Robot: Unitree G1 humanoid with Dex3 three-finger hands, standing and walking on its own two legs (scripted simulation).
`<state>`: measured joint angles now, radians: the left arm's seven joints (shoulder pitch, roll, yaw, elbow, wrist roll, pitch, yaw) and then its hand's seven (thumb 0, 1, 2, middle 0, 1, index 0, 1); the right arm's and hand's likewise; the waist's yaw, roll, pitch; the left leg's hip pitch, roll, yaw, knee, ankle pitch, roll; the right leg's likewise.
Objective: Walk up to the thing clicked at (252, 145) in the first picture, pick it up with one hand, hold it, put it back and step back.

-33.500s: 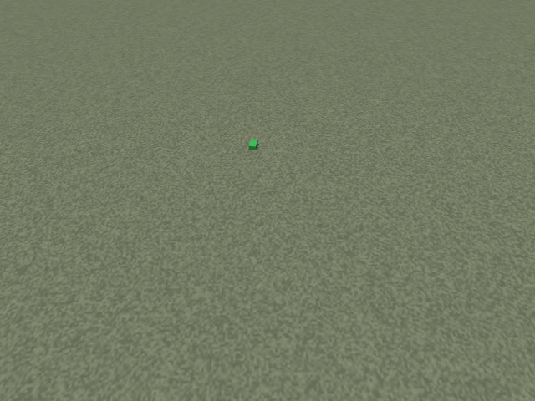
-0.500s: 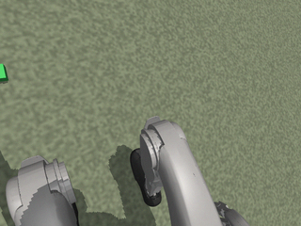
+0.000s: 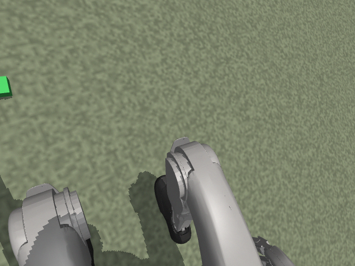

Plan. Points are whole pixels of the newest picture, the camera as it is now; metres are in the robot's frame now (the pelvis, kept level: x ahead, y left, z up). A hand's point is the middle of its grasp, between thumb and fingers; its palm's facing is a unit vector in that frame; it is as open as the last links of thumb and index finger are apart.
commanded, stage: rise first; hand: left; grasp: from above
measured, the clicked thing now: out of the picture +0.56 +0.27 -0.31
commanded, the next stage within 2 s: approach in 0.12 s
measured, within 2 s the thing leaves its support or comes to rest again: neither
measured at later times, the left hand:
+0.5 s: hand out of the picture +0.54 +0.28 -0.17, palm faces -0.43 -0.02 -0.90, open 12.5 cm
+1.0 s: hand out of the picture +0.53 +0.28 -0.19, palm faces -0.48 -0.04 -0.88, open 11.8 cm
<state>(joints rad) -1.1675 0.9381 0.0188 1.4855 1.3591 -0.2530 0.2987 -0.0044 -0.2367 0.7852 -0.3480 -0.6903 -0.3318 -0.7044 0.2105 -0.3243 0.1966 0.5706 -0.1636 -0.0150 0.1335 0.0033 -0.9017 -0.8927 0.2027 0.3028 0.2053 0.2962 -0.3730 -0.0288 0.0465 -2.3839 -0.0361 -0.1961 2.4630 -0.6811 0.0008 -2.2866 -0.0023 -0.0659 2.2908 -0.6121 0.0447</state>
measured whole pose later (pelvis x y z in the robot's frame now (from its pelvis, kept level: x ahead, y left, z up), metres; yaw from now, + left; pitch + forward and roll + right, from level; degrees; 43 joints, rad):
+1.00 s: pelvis +0.00 +0.00 +0.00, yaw +0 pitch +33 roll -13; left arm -1.19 0.95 0.00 1.42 1.30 -0.23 0.22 0.00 -0.14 0.69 -0.43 -0.66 -0.43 -0.67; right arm 0.20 -0.34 0.24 0.53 -0.17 0.00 0.11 0.00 -0.91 -0.89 0.20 0.30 0.21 0.30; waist -0.38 -0.05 0.11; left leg -2.38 -0.03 -0.21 2.46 -0.68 -0.01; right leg -2.29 0.00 -0.08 2.29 -0.60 0.05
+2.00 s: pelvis +0.00 +0.01 -0.01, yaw -4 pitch +32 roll -16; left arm -1.22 1.08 0.05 1.64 1.36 -0.20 0.43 0.00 -0.07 0.63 -0.48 -0.56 -0.46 -0.57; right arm 0.17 -0.35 0.35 0.55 -0.22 -0.09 0.13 0.00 -0.91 -0.90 0.20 0.30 0.20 0.30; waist -0.47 -0.10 0.19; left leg -2.38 -0.01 -0.25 2.53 -0.73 0.01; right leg -2.28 0.02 -0.11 2.30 -0.61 0.06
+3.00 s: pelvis +0.00 +0.01 -0.01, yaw -5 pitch +31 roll -17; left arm -1.20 1.11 0.02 1.62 1.32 -0.22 0.46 0.00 0.16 0.44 -0.62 -0.46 -0.63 -0.46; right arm 0.15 -0.37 0.39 0.54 -0.24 -0.10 0.15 0.00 -0.90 -0.90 0.20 0.30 0.20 0.30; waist -0.47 -0.13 0.23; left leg -2.37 -0.01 -0.27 2.53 -0.73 0.01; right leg -2.26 0.02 -0.13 2.28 -0.60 0.07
